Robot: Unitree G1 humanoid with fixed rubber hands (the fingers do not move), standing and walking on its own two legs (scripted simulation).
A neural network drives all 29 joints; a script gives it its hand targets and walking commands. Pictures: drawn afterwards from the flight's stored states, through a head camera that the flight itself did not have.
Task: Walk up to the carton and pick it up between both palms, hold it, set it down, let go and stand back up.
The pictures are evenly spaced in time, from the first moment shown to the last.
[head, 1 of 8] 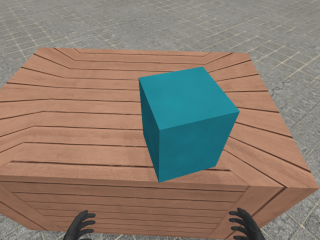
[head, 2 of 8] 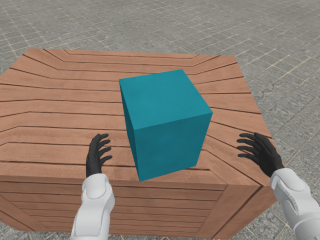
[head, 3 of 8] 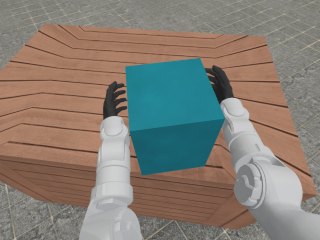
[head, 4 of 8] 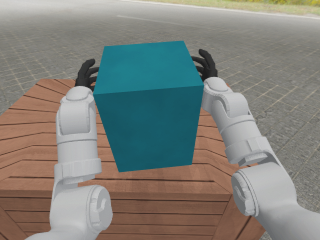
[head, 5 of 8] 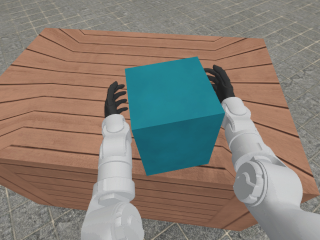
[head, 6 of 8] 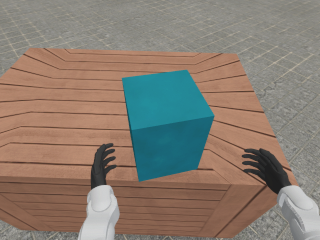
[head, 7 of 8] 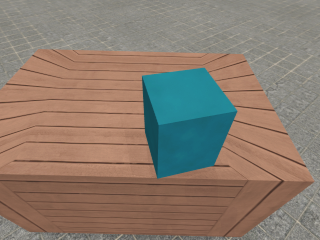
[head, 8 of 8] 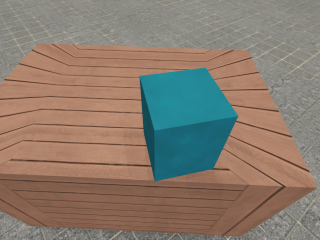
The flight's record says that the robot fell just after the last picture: no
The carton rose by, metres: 0.19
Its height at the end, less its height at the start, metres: +0.00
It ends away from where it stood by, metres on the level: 0.00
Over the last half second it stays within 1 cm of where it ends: yes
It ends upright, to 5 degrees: yes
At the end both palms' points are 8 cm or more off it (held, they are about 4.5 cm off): yes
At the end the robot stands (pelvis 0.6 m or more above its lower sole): yes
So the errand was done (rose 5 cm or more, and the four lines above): yes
